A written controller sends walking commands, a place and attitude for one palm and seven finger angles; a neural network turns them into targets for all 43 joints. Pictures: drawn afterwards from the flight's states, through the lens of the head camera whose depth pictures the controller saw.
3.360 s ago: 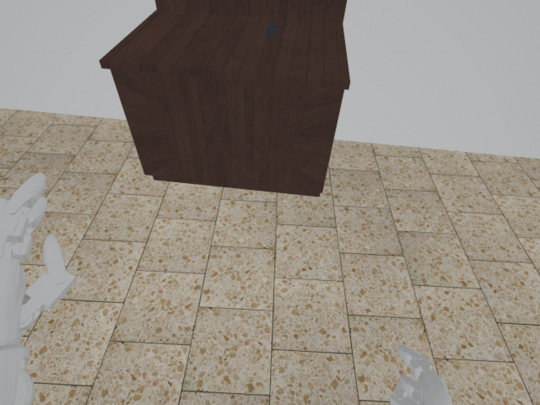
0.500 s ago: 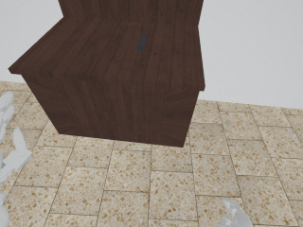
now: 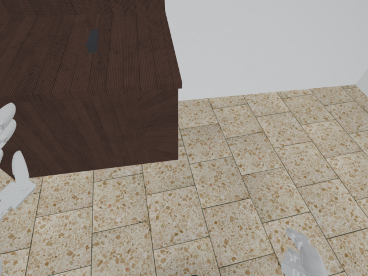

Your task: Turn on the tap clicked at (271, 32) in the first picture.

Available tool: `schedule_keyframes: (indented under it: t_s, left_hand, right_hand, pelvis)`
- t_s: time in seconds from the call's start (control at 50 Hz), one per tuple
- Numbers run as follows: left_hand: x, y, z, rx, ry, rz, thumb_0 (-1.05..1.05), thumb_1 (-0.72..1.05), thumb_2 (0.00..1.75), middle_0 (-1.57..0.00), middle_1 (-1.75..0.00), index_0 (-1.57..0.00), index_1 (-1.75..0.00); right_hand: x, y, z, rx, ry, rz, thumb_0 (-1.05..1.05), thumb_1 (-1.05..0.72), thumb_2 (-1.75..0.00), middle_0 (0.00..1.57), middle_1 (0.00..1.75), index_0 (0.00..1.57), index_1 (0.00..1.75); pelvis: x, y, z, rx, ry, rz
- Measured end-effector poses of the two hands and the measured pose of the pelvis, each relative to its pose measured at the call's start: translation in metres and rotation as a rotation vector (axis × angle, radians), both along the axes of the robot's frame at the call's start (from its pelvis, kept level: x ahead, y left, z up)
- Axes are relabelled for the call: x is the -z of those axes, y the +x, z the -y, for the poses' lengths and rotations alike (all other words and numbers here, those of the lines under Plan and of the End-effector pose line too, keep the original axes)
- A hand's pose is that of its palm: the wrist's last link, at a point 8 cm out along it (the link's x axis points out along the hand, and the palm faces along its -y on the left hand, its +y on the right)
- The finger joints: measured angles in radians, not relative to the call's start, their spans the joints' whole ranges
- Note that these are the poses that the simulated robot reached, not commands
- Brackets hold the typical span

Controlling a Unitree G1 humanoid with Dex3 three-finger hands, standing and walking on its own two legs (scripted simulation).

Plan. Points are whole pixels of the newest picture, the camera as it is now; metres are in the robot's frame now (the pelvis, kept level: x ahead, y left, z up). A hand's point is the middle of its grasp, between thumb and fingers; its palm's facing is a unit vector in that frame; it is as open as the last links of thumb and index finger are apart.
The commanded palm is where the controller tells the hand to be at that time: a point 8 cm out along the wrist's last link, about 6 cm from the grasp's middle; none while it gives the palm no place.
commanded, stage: turn to face it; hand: left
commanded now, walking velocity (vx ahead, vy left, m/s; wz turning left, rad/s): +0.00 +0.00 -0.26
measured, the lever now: (91, 47) +0.79 +0.37 +0.05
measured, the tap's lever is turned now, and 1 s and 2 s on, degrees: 0 0 0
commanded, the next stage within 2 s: take the last steps up to it in 0.20 s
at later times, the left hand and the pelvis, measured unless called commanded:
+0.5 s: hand (85, 196) +0.21 +0.16 +0.16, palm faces +0.21 -0.87 -0.45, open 7.4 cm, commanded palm +0.14 +0.23 +0.18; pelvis -0.05 -0.03 +0.00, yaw -7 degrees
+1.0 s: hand (60, 168) +0.24 +0.20 +0.18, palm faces +0.32 -0.84 -0.45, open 7.4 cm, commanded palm +0.20 +0.25 +0.18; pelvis +0.01 -0.01 +0.00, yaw -6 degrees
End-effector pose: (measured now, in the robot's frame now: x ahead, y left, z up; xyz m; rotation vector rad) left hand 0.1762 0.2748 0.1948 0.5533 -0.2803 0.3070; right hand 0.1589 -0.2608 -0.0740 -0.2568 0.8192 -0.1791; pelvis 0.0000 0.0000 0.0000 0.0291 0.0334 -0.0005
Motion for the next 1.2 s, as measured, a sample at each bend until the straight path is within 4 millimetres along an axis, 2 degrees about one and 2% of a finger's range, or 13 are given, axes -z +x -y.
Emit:
schedule_keyframes:
  t_s: [0.08, 0.2, 0.34, 0.42, 0.48, 0.56, 0.64, 0.74, 0.82, 0.92, 1.0, 1.08, 1.2]
  left_hand:
    - [0.006, -0.009, -0.007, 0.014, -0.040, 0.049, 0.01, 0.88, 0.89, -0.21, -0.30, -0.21, -0.30]
    - [0.007, -0.018, -0.014, -0.009, -0.062, 0.065, 0.01, 0.89, 0.89, -0.21, -0.30, -0.21, -0.30]
    - [0.009, -0.008, 0.021, 0.040, -0.069, 0.047, 0.01, 0.89, 0.89, -0.20, -0.30, -0.21, -0.30]
    - [0.015, 0.003, 0.054, 0.107, -0.044, 0.026, 0.01, 0.89, 0.89, -0.20, -0.30, -0.21, -0.30]
    - [0.015, 0.003, 0.067, 0.154, -0.039, -0.008, 0.01, 0.89, 0.89, -0.21, -0.30, -0.21, -0.30]
    - [0.009, -0.006, 0.065, 0.172, 0.010, -0.053, 0.01, 0.88, 0.89, -0.21, -0.30, -0.21, -0.30]
    - [0.003, -0.014, 0.049, 0.141, 0.034, -0.026, 0.01, 0.88, 0.89, -0.21, -0.30, -0.22, -0.30]
    - [0.008, -0.013, 0.021, 0.073, -0.028, 0.061, 0.01, 0.88, 0.89, -0.21, -0.30, -0.22, -0.30]
    - [0.017, 0.002, 0.008, 0.032, -0.073, 0.068, 0.01, 0.89, 0.89, -0.21, -0.30, -0.21, -0.30]
    - [0.007, 0.021, 0.015, 0.050, -0.067, 0.065, 0.01, 0.89, 0.89, -0.20, -0.30, -0.21, -0.30]
    - [-0.001, 0.030, 0.030, 0.080, -0.002, 0.061, 0.01, 0.89, 0.89, -0.20, -0.30, -0.21, -0.30]
    - [0.004, 0.043, 0.033, 0.070, 0.019, 0.040, 0.01, 0.89, 0.89, -0.21, -0.30, -0.21, -0.30]
    - [0.022, 0.070, 0.017, 0.012, -0.044, -0.065, 0.01, 0.88, 0.89, -0.21, -0.30, -0.21, -0.30]
  right_hand:
    - [-0.009, -0.012, -0.004, 0.014, -0.026, 0.039, 0.01, -0.91, -0.90, 0.19, 0.30, 0.19, 0.30]
    - [-0.012, -0.033, -0.030, 0.024, 0.040, 0.096, 0.01, -0.91, -0.90, 0.20, 0.30, 0.19, 0.30]
    - [0.012, -0.061, -0.045, 0.020, 0.170, 0.088, 0.01, -0.90, -0.89, 0.20, 0.30, 0.20, 0.30]
    - [0.031, -0.082, -0.027, 0.052, 0.185, 0.044, 0.01, -0.90, -0.89, 0.20, 0.30, 0.20, 0.30]
    - [0.033, -0.102, -0.004, 0.110, 0.151, -0.021, 0.01, -0.90, -0.89, 0.20, 0.30, 0.20, 0.30]
    - [0.022, -0.124, 0.025, 0.188, 0.078, -0.074, 0.01, -0.91, -0.89, 0.20, 0.30, 0.20, 0.30]
    - [0.011, -0.132, 0.043, 0.204, -0.007, -0.102, 0.01, -0.91, -0.89, 0.20, 0.30, 0.20, 0.30]
    - [0.006, -0.115, 0.040, 0.192, -0.078, -0.065, 0.01, -0.91, -0.90, 0.19, 0.30, 0.19, 0.30]
    - [0.005, -0.086, 0.016, 0.181, -0.033, 0.021, 0.01, -0.91, -0.90, 0.19, 0.30, 0.19, 0.30]
    - [0.008, -0.047, -0.024, 0.110, 0.087, 0.081, 0.01, -0.91, -0.89, 0.20, 0.30, 0.19, 0.30]
    - [0.021, -0.021, -0.042, 0.062, 0.166, 0.098, 0.01, -0.91, -0.89, 0.20, 0.30, 0.20, 0.30]
    - [0.038, -0.002, -0.042, 0.031, 0.187, 0.040, 0.01, -0.90, -0.89, 0.20, 0.30, 0.20, 0.30]
    - [0.027, 0.013, -0.020, 0.053, 0.118, -0.047, 0.01, -0.91, -0.89, 0.20, 0.30, 0.20, 0.30]
  pelvis:
    - [0.004, -0.010, -0.006, 0.010, -0.014, 0.007]
    - [-0.001, -0.021, -0.008, 0.056, -0.035, 0.037]
    - [0.002, -0.035, 0.009, 0.122, -0.058, 0.042]
    - [0.010, -0.048, 0.023, 0.122, -0.062, 0.043]
    - [0.005, -0.052, 0.026, 0.122, -0.041, 0.034]
    - [-0.002, -0.049, 0.028, 0.130, -0.025, 0.016]
    - [-0.004, -0.044, 0.024, 0.115, -0.024, 0.011]
    - [0.003, -0.030, 0.008, 0.101, -0.027, 0.033]
    - [0.003, -0.019, 0.001, 0.104, -0.028, 0.043]
    - [-0.001, -0.005, 0.001, 0.097, -0.040, 0.040]
    - [0.004, 0.008, 0.007, 0.103, -0.029, 0.035]
    - [0.010, 0.021, 0.011, 0.079, -0.039, 0.038]
    - [-0.004, 0.048, 0.005, 0.087, -0.007, 0.016]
